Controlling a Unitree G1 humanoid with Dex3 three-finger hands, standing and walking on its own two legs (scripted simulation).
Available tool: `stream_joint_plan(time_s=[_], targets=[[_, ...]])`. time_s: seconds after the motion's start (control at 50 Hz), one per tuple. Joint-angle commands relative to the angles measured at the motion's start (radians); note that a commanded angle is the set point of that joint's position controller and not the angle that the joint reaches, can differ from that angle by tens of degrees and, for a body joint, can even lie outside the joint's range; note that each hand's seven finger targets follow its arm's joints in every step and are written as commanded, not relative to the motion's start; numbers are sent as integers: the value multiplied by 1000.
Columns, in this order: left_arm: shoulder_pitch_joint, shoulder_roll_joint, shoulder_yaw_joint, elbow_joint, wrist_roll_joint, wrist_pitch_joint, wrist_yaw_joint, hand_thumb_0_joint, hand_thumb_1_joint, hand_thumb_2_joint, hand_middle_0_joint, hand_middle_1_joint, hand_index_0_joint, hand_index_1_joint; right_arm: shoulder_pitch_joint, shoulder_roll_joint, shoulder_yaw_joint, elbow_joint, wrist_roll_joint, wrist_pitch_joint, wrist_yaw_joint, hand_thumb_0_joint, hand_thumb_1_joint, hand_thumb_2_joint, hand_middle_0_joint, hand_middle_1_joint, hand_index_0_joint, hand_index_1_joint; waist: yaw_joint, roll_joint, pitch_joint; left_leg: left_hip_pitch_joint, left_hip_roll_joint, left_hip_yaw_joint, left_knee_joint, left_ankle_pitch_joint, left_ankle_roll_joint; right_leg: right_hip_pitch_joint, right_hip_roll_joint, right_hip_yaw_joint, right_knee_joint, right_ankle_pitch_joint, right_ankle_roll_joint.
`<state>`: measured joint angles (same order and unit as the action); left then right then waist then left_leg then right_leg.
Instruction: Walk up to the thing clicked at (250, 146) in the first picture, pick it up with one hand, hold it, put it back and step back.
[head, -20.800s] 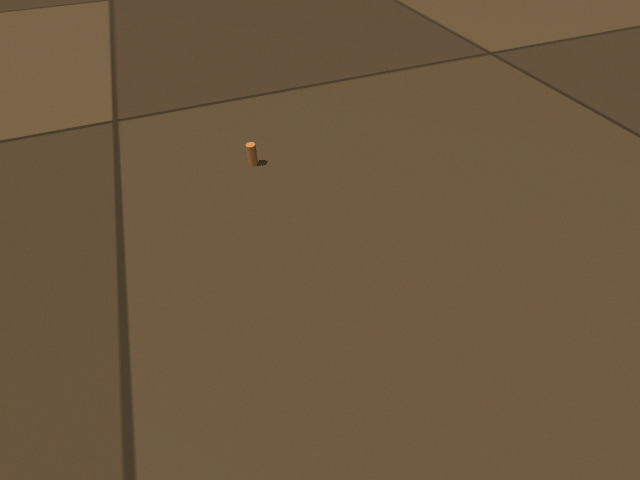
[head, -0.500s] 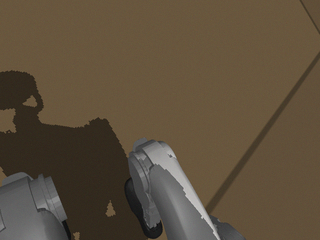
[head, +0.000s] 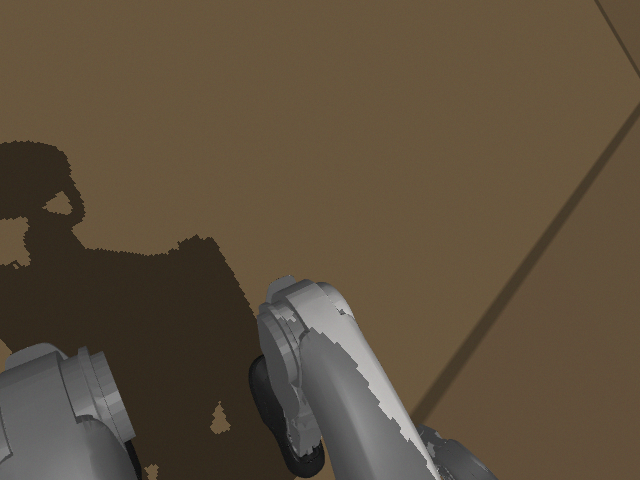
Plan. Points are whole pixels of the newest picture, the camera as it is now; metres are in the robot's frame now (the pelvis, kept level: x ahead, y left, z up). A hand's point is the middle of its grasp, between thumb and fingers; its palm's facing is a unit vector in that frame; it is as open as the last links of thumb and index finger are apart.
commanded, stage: close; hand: left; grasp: from above
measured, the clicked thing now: out of the picture +0.46 +0.35 -0.25
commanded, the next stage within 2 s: settle in 0.44 s
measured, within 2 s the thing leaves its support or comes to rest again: leaves its support in 0.90 s
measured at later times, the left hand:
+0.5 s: hand out of the picture +0.44 +0.34 -0.22, palm faces -0.43 -0.15 -0.89, open 7.9 cm
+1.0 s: hand out of the picture +0.45 +0.35 -0.20, palm faces -0.36 -0.13 -0.92, open 7.4 cm
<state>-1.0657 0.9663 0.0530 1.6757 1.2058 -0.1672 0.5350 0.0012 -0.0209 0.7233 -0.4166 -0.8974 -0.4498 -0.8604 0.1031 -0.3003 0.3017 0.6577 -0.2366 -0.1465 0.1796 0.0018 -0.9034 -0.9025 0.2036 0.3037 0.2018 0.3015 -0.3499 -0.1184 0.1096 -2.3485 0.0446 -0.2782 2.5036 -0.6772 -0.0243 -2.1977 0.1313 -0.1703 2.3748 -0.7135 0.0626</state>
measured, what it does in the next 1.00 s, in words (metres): stands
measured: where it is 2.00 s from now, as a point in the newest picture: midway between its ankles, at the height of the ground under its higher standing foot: (217, 471)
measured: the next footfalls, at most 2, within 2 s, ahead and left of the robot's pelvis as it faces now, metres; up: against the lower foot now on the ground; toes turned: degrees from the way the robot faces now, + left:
none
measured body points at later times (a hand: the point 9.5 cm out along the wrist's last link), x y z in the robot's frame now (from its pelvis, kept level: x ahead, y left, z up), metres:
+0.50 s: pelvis +0.00 +0.00 +0.00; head +0.25 +0.13 +0.35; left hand +0.46 +0.35 -0.17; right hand +0.07 -0.25 -0.07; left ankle +0.07 +0.14 -0.28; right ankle +0.10 -0.12 -0.28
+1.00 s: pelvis +0.00 +0.00 +0.00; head +0.25 +0.12 +0.36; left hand +0.46 +0.35 -0.15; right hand +0.08 -0.25 -0.08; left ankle +0.07 +0.14 -0.28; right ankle +0.10 -0.12 -0.28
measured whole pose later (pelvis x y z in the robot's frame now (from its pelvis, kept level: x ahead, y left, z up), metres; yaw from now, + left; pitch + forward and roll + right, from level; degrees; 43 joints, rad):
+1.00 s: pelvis +0.00 +0.00 +0.00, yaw +1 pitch +31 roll -12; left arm -0.92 0.85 0.11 1.40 1.20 -0.12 0.45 -0.02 0.19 0.50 -0.70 -0.68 -0.93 -0.58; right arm 0.14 -0.30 0.21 0.67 -0.19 -0.13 0.20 0.00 -0.92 -0.91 0.20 0.30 0.20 0.30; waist -0.29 -0.07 0.04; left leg -2.38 0.03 -0.26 2.49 -0.67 -0.03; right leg -2.23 0.11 -0.16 2.38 -0.73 0.04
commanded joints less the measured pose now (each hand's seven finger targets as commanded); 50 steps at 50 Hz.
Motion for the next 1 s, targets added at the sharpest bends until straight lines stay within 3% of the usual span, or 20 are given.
stream_joint_plan(time_s=[0.0,0.06,0.08,0.2,0.28,0.32,0.44,0.5,0.54,0.6,0.62,0.68,0.74,0.78,0.82,0.9,0.94,0.96,0.98], targets=[[-194,187,9,-58,-14,1,16,0,136,631,-520,-819,-562,-774,180,-304,-83,7,2,-1,-9,0,-898,-900,199,300,199,300,-25,441,-573,454,27,114,-235,148,40,315,20,-101,-236,267,-78],[-175,164,-7,-34,-16,0,8,0,182,611,-562,-789,-603,-746,175,-301,-82,-1,0,-3,-8,0,-898,-900,199,300,199,300,-41,409,-545,435,28,111,-232,127,43,306,24,-100,-237,248,-77],[-223,192,10,-111,-19,-9,12,0,212,608,-574,-795,-618,-748,175,-306,-84,2,1,-1,-9,0,-897,-899,199,300,199,300,-24,438,-600,465,27,108,-237,140,40,309,22,-107,-237,258,-77],[-205,172,-9,-66,-11,-10,10,0,355,562,-694,-736,-739,-690,174,-309,-87,-4,0,3,-15,0,-897,-900,199,300,199,300,-43,407,-549,428,26,111,-235,93,43,295,23,-97,-249,218,-77],[-203,189,11,-65,0,-13,18,0,421,535,-742,-706,-788,-657,175,-305,-81,1,-2,2,-15,0,-897,-899,199,300,199,300,-25,416,-576,442,25,105,-237,113,40,291,19,-108,-235,229,-79],[-230,165,-11,-75,3,-17,14,0,456,511,-769,-681,-816,-632,181,-307,-80,-1,-2,-1,-11,0,-895,-899,199,300,199,300,-48,418,-559,451,26,103,-232,127,41,281,19,-111,-230,246,-76],[-244,203,16,-108,2,-29,37,0,614,551,-906,-662,-945,-621,173,-316,-88,-6,-5,-4,-16,0,-897,-900,199,300,199,300,-30,431,-581,453,26,114,-236,127,39,314,23,-93,-241,248,-78],[-239,178,0,-64,-2,-26,32,0,646,528,-927,-654,-969,-610,172,-317,-92,-8,-3,-13,-14,0,-899,-901,199,300,199,300,-49,407,-521,418,25,109,-232,83,40,259,21,-99,-240,199,-80],[-246,200,8,-75,-1,-24,31,0,583,526,-938,-662,-982,-618,180,-320,-91,-15,-4,-15,-15,0,-920,-904,199,300,199,300,-48,396,-540,425,26,113,-222,95,44,293,20,-85,-251,210,-74],[-260,210,11,-102,-8,-22,32,0,652,583,-996,-664,-1033,-627,190,-320,-92,-15,-2,-17,-15,0,-919,-904,199,300,199,300,-38,409,-575,431,24,114,-223,111,45,306,16,-84,-250,221,-74],[-235,218,30,-74,-16,-18,34,0,660,614,-1004,-683,-1040,-648,191,-316,-92,-1,-2,-15,-17,0,-919,-904,199,300,199,300,-31,401,-589,435,27,110,-225,108,44,310,18,-89,-253,217,-74],[-254,215,20,-126,-8,-14,25,0,750,650,-1077,-697,-1111,-664,189,-315,-101,-12,5,-19,-15,0,-920,-905,199,300,199,300,-24,435,-601,452,26,116,-223,126,41,306,17,-83,-238,235,-78],[-255,238,55,-224,-7,-8,24,0,797,663,-1117,-688,-1149,-658,195,-316,-117,-3,16,-21,-12,0,-920,-905,199,300,199,300,11,511,-683,516,26,117,-236,173,28,302,13,-99,-219,273,-87],[-247,228,59,-285,-3,-1,21,0,830,686,-1150,-688,-1177,-662,189,-313,-126,-10,17,-16,-9,0,-919,-905,199,300,199,300,20,553,-724,550,27,122,-240,200,25,307,13,-97,-212,296,-89],[-220,223,75,-310,-6,15,17,0,852,626,-1141,-689,-1183,-648,195,-308,-139,-1,18,-11,-3,0,-918,-905,199,300,199,300,30,562,-730,539,24,134,-232,222,26,311,12,-90,-213,321,-89],[-224,221,98,-478,-22,45,-15,0,831,655,-1128,-696,-1165,-658,191,-304,-181,2,37,4,5,0,-917,-905,199,300,199,300,74,660,-830,614,20,148,-250,263,15,290,5,-78,-210,333,-100],[-178,163,71,-488,-32,63,-39,0,833,645,-1135,-684,-1170,-649,188,-288,-202,2,55,12,11,0,-919,-906,199,300,199,300,86,656,-810,609,16,152,-266,237,15,252,1,-69,-212,300,-108],[-213,158,70,-540,-32,68,-49,0,841,645,-1140,-683,-1176,-648,201,-291,-211,6,58,19,11,0,-918,-906,199,300,199,300,77,655,-814,607,14,155,-275,225,15,254,-1,-66,-222,295,-108],[-212,155,71,-558,-32,76,-61,0,856,650,-1154,-679,-1189,-644,207,-283,-221,7,68,26,11,0,-918,-905,199,300,199,300,89,639,-836,599,12,159,-280,215,18,262,0,-58,-231,287,-109]])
